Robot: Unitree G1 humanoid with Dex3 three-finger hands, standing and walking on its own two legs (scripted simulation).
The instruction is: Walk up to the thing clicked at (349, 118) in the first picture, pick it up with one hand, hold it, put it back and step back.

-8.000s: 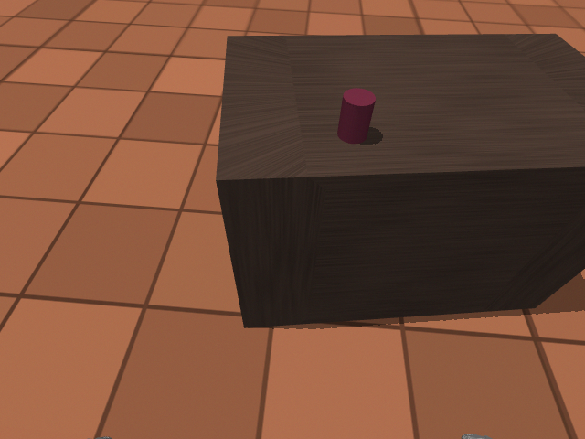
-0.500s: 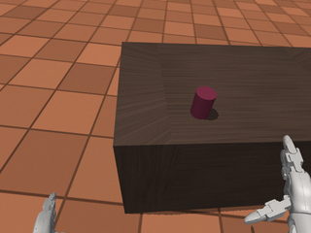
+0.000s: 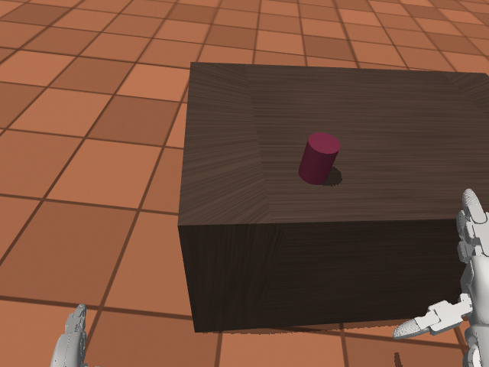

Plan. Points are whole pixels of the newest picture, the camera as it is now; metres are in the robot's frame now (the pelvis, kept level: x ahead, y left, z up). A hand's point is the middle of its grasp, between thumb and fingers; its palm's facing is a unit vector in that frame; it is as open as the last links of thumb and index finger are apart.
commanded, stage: rise first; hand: right
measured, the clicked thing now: (318, 159) +0.51 -0.20 +0.02
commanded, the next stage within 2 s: go down in 0.06 s
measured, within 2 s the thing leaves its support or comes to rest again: neither
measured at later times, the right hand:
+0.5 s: hand (434, 257) +0.21 -0.26 +0.13, palm faces +0.34 +0.87 -0.35, open 17.4 cm
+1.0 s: hand (441, 195) +0.31 -0.32 +0.14, palm faces +0.15 +0.99 -0.08, open 17.6 cm
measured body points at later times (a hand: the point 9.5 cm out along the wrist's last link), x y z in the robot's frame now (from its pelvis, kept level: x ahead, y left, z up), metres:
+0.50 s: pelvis +0.01 +0.00 +0.00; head -0.01 +0.01 +0.45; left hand +0.17 +0.27 -0.09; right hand +0.19 -0.31 +0.15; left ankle +0.01 +0.13 -0.74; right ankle -0.01 -0.14 -0.74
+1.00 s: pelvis +0.01 -0.01 +0.00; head +0.00 +0.00 +0.45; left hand +0.16 +0.25 -0.09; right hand +0.29 -0.37 +0.15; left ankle +0.01 +0.13 -0.74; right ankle -0.01 -0.14 -0.74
